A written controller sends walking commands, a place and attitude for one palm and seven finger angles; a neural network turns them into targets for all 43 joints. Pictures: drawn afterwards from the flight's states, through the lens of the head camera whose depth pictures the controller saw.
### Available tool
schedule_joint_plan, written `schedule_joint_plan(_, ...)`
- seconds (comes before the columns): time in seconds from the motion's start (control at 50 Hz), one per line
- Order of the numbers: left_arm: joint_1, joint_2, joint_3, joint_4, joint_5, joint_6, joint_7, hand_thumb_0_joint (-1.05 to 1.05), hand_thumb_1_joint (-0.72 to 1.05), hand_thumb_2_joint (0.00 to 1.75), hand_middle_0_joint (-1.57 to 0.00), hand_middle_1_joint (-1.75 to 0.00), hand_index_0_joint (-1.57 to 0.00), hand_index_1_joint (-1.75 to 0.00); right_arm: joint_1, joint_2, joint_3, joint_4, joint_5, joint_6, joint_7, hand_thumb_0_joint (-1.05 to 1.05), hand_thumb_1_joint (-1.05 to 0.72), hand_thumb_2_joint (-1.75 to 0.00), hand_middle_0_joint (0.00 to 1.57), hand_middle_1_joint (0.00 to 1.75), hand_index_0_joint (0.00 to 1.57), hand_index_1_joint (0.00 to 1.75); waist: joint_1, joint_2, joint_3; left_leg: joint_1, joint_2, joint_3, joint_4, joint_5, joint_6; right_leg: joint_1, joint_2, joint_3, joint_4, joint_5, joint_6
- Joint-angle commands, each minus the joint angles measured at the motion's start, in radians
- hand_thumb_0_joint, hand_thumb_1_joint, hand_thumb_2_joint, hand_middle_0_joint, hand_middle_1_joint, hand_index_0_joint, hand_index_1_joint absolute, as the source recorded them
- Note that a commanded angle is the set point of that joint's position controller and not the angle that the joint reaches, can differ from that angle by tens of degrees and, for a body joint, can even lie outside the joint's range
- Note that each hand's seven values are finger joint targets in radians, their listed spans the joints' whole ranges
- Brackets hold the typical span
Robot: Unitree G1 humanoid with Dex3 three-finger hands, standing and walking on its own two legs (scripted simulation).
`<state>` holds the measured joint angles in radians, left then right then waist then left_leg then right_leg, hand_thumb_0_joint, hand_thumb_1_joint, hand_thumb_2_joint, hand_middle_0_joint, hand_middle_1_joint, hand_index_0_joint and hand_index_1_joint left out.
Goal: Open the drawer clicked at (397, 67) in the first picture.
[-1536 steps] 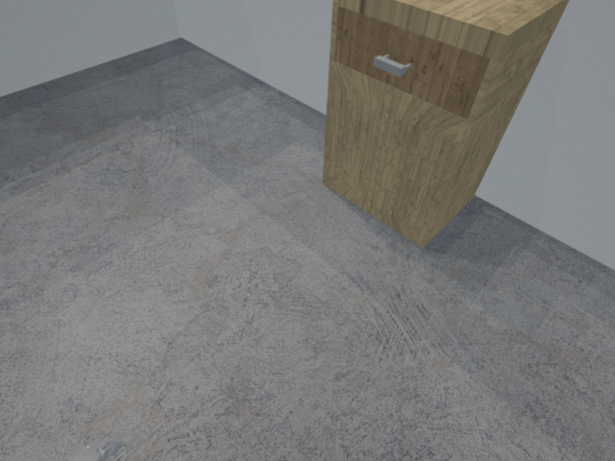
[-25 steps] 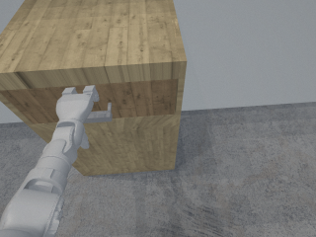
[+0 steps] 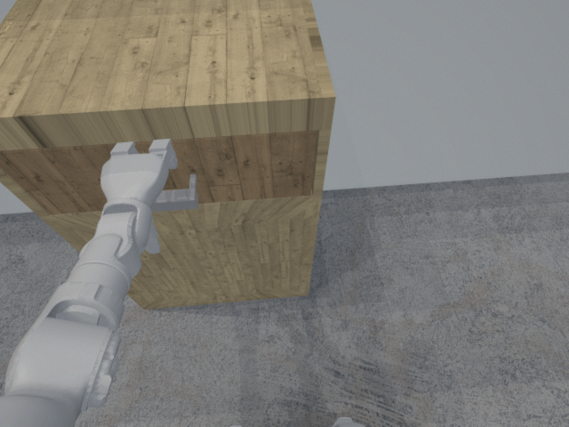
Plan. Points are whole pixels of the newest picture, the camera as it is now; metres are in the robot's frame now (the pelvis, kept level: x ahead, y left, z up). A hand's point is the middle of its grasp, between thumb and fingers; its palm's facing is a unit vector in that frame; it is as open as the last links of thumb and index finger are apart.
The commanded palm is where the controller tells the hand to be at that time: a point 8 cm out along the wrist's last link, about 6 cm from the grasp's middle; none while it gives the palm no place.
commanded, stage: re-aim the fingers above the handle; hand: left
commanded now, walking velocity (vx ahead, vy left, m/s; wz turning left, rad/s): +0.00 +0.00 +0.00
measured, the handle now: (168, 190) +0.51 +0.21 -0.04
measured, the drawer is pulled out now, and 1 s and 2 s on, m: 0.00 0.00 0.00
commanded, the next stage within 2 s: lower the fingers behind the handle in 1.08 s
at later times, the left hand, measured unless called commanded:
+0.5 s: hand (151, 201) +0.44 +0.21 +0.03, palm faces -0.04 -0.03 -1.00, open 13.8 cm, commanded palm +0.42 +0.20 +0.08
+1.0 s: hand (166, 198) +0.45 +0.18 +0.03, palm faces -0.03 -0.02 -1.00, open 13.8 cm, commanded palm +0.43 +0.19 +0.08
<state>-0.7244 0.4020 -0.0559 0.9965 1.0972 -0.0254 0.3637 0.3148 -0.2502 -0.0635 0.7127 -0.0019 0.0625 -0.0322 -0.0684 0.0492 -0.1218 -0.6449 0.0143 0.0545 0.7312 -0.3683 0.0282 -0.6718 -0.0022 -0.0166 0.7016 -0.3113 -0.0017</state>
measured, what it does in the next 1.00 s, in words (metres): stands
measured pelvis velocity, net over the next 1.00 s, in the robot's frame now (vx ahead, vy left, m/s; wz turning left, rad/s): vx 0.01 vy -0.01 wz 0.01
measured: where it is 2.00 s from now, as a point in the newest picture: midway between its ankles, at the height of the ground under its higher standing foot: outside the picture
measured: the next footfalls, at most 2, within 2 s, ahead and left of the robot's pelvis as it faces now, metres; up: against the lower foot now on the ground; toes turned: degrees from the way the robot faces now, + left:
none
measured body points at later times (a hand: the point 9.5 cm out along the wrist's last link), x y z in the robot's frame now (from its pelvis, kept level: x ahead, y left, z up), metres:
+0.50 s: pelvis +0.01 +0.00 +0.01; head +0.08 -0.02 +0.45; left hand +0.44 +0.21 +0.08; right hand +0.07 -0.27 -0.13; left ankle -0.02 +0.10 -0.71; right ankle +0.01 -0.12 -0.71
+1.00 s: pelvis +0.01 -0.01 +0.00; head +0.08 -0.03 +0.45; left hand +0.44 +0.18 +0.08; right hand +0.07 -0.28 -0.14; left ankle -0.02 +0.10 -0.71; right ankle +0.01 -0.12 -0.71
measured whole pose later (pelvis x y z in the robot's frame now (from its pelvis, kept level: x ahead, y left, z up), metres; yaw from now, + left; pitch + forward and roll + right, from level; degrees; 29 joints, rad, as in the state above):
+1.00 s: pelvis +0.01 -0.01 +0.00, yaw +1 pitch +15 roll +0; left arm -0.69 0.34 -0.11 0.95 1.09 0.02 0.36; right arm 0.29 -0.24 -0.06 0.71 0.00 0.08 -0.03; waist -0.05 0.06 -0.12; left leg -0.59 0.02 0.04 0.69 -0.36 0.01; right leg -0.62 0.00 -0.03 0.68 -0.32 -0.02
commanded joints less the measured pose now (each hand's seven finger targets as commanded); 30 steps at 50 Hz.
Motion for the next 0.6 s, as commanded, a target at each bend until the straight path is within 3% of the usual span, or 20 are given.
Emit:
schedule_joint_plan(0.0, -0.418, 0.184, 0.028, -0.203, 0.001, 0.008, 0.053, 0.00, -0.50, 0.30, -0.30, -1.20, -0.30, -1.20, 0.092, -0.141, -0.051, -0.070, -0.001, -0.025, -0.008, 0.00, -0.90, -0.90, 0.20, 0.30, 0.20, 0.30, -0.011, -0.018, -0.406, 0.221, -0.032, -0.027, -0.061, 0.381, 0.011, 0.214, 0.055, -0.015, -0.053, 0.301, -0.035)
schedule_joint_plan(0.04, -0.404, 0.098, -0.025, -0.224, -0.017, 0.014, 0.049, 0.00, -0.50, 0.30, -0.30, -1.20, -0.30, -1.20, 0.095, -0.135, -0.059, -0.066, 0.001, -0.028, 0.001, 0.00, -0.90, -0.90, 0.20, 0.30, 0.20, 0.30, -0.019, -0.018, -0.412, 0.267, -0.024, -0.031, -0.055, 0.419, 0.009, 0.195, 0.060, -0.019, -0.060, 0.310, -0.036)
schedule_joint_plan(0.06, -0.409, 0.104, -0.015, -0.222, -0.023, 0.016, 0.046, 0.00, -0.50, 0.30, -0.30, -1.20, -0.30, -1.20, 0.097, -0.138, -0.059, -0.061, 0.000, -0.028, 0.001, 0.00, -0.90, -0.90, 0.20, 0.30, 0.20, 0.30, -0.023, -0.031, -0.414, 0.272, -0.023, -0.035, -0.055, 0.437, 0.009, 0.200, 0.060, -0.021, -0.061, 0.318, -0.036)
schedule_joint_plan(0.1, -0.423, 0.193, 0.045, -0.219, -0.011, 0.023, 0.051, 0.00, -0.50, 0.30, -0.30, -1.20, -0.30, -1.20, 0.097, -0.146, -0.055, -0.053, -0.001, -0.021, -0.003, 0.00, -0.90, -0.90, 0.20, 0.30, 0.20, 0.30, -0.010, -0.030, -0.404, 0.249, -0.027, -0.033, -0.061, 0.415, 0.009, 0.213, 0.057, -0.017, -0.057, 0.319, -0.036)
schedule_joint_plan(0.16, -0.416, 0.236, 0.082, -0.251, 0.003, 0.029, 0.068, 0.00, -0.50, 0.30, -0.30, -1.20, -0.30, -1.20, 0.078, -0.143, -0.049, -0.058, -0.005, -0.016, -0.005, 0.00, -0.90, -0.90, 0.20, 0.30, 0.20, 0.30, 0.015, 0.013, -0.419, 0.244, -0.030, -0.031, -0.069, 0.437, 0.007, 0.241, 0.054, -0.016, -0.052, 0.333, -0.042)
schedule_joint_plan(0.2, -0.386, 0.184, 0.049, -0.233, 0.003, 0.043, 0.074, 0.00, -0.50, 0.30, -0.30, -1.20, -0.30, -1.20, 0.076, -0.135, -0.049, -0.059, -0.003, -0.016, -0.001, 0.00, -0.90, -0.90, 0.20, 0.30, 0.20, 0.30, 0.009, 0.004, -0.394, 0.248, -0.027, -0.028, -0.071, 0.442, 0.006, 0.231, 0.056, -0.023, -0.055, 0.331, -0.041)
schedule_joint_plan(0.26, -0.356, 0.239, 0.091, -0.226, -0.004, 0.060, 0.069, 0.00, -0.50, 0.30, -0.30, -1.20, -0.30, -1.20, 0.064, -0.142, -0.046, -0.065, -0.003, -0.011, -0.004, 0.00, -0.90, -0.90, 0.20, 0.30, 0.20, 0.30, 0.024, -0.029, -0.414, 0.228, -0.032, -0.023, -0.079, 0.436, 0.008, 0.284, 0.053, -0.015, -0.059, 0.354, -0.039)
schedule_joint_plan(0.32, -0.324, 0.160, 0.026, -0.220, -0.010, 0.067, 0.047, 0.00, -0.50, 0.30, -0.30, -1.20, -0.30, -1.20, 0.060, -0.137, -0.049, -0.071, 0.002, -0.013, -0.005, 0.00, -0.90, -0.90, 0.20, 0.30, 0.20, 0.30, 0.010, -0.039, -0.384, 0.240, -0.031, -0.013, -0.086, 0.426, 0.010, 0.278, 0.052, -0.016, -0.076, 0.360, -0.034)
schedule_joint_plan(0.42, -0.336, 0.117, -0.013, -0.299, -0.026, 0.030, 0.011, 0.00, -0.50, 0.30, -0.30, -1.20, -0.30, -1.20, 0.058, -0.136, -0.054, -0.076, 0.002, -0.016, -0.009, 0.00, -0.90, -0.90, 0.20, 0.30, 0.20, 0.30, -0.002, -0.044, -0.392, 0.291, -0.028, -0.021, -0.081, 0.468, 0.014, 0.271, 0.051, -0.013, -0.085, 0.380, -0.031)
schedule_joint_plan(0.46, -0.329, 0.143, 0.010, -0.314, -0.024, 0.014, 0.010, 0.00, -0.50, 0.30, -0.30, -1.20, -0.30, -1.20, 0.056, -0.136, -0.055, -0.077, 0.003, -0.013, -0.009, 0.00, -0.90, -0.90, 0.20, 0.30, 0.20, 0.30, 0.004, -0.027, -0.378, 0.294, -0.031, -0.025, -0.078, 0.478, 0.012, 0.268, 0.051, -0.015, -0.080, 0.380, -0.036)
schedule_joint_plan(0.52, -0.336, 0.122, -0.003, -0.313, -0.008, 0.007, 0.035, 0.00, -0.50, 0.30, -0.30, -1.20, -0.30, -1.20, 0.046, -0.129, -0.052, -0.073, 0.000, -0.016, -0.006, 0.00, -0.90, -0.90, 0.20, 0.30, 0.20, 0.30, 0.008, -0.014, -0.352, 0.279, -0.032, -0.024, -0.081, 0.448, 0.009, 0.241, 0.050, -0.020, -0.077, 0.347, -0.038)
schedule_joint_plan(0.56, -0.363, 0.166, 0.033, -0.303, -0.002, 0.016, 0.053, 0.00, -0.50, 0.30, -0.30, -1.20, -0.30, -1.20, 0.044, -0.134, -0.052, -0.072, 0.002, -0.012, -0.006, 0.00, -0.90, -0.90, 0.20, 0.30, 0.20, 0.30, 0.010, -0.029, -0.352, 0.263, -0.036, -0.029, -0.081, 0.432, 0.007, 0.247, 0.052, -0.019, -0.073, 0.338, -0.042)
schedule_joint_plan(0.58, -0.379, 0.150, 0.016, -0.301, 0.006, 0.022, 0.063, 0.00, -0.50, 0.30, -0.30, -1.20, -0.30, -1.20, 0.038, -0.129, -0.050, -0.071, -0.001, -0.014, -0.006, 0.00, -0.90, -0.90, 0.20, 0.30, 0.20, 0.30, 0.004, -0.014, -0.359, 0.265, -0.037, -0.024, -0.080, 0.422, 0.008, 0.240, 0.051, -0.018, -0.071, 0.334, -0.039)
